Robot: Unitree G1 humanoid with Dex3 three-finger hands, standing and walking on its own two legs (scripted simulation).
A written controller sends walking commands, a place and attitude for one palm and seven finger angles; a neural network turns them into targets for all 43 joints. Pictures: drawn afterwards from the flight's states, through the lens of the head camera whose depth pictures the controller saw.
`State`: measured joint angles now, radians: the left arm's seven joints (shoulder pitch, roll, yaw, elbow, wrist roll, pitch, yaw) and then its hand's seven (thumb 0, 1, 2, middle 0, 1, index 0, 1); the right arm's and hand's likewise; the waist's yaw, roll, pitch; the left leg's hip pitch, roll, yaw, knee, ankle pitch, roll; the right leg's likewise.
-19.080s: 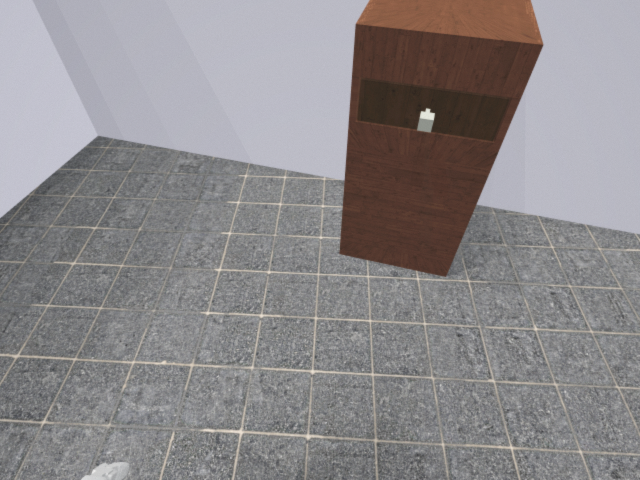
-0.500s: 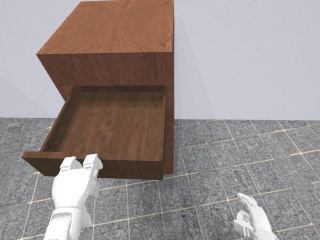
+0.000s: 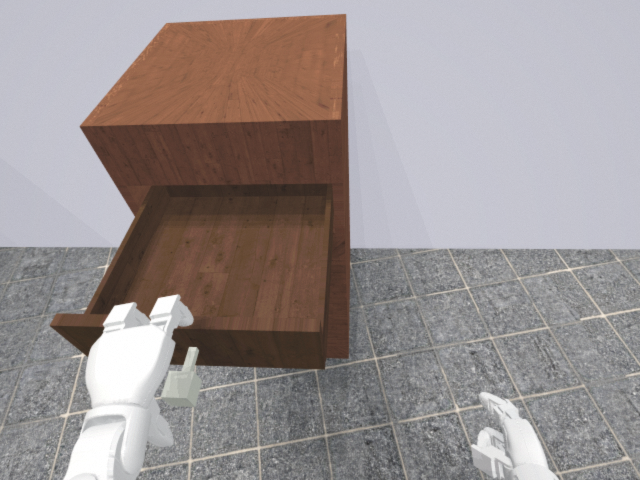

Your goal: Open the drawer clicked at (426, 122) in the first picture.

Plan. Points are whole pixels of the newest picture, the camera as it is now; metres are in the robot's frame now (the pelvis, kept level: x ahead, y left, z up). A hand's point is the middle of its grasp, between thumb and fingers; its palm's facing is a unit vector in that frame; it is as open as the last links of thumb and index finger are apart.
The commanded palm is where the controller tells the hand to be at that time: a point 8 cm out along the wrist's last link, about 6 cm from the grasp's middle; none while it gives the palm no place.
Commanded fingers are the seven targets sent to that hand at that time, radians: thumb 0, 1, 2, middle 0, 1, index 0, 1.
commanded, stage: lift the hand off the handle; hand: left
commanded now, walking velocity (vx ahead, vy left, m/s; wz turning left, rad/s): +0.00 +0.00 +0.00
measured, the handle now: (186, 375) +0.25 +0.24 -0.06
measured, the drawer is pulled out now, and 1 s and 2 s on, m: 0.30 0.30 0.30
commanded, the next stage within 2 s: draw the hand back to the body in 0.96 s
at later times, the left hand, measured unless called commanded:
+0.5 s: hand (136, 364) +0.22 +0.25 +0.06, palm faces +0.06 -0.11 -0.99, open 13.8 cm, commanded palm +0.19 +0.24 +0.12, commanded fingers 0.00 -0.50 0.30 -0.30 -1.20 -0.30 -1.20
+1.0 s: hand (136, 353) +0.22 +0.23 +0.09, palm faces +0.08 -0.12 -0.99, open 13.8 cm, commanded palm +0.19 +0.23 +0.15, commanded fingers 0.00 -0.50 0.30 -0.30 -1.20 -0.30 -1.20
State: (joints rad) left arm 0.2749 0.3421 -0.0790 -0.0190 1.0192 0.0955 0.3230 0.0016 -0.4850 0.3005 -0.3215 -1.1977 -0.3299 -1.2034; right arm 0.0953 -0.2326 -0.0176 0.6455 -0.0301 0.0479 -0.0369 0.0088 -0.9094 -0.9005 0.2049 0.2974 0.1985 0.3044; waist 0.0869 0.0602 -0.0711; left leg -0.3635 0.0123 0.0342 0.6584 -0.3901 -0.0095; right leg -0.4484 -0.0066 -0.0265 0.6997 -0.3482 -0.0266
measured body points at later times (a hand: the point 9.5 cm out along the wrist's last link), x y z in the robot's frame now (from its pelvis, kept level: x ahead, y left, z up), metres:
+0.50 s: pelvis -0.01 +0.01 +0.01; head +0.01 -0.03 +0.46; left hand +0.21 +0.25 +0.11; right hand +0.22 -0.19 -0.09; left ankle -0.04 +0.13 -0.72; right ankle +0.00 -0.10 -0.72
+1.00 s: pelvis -0.01 +0.01 +0.02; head +0.00 -0.03 +0.47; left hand +0.21 +0.24 +0.15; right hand +0.22 -0.18 -0.08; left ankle -0.04 +0.13 -0.72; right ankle +0.00 -0.10 -0.72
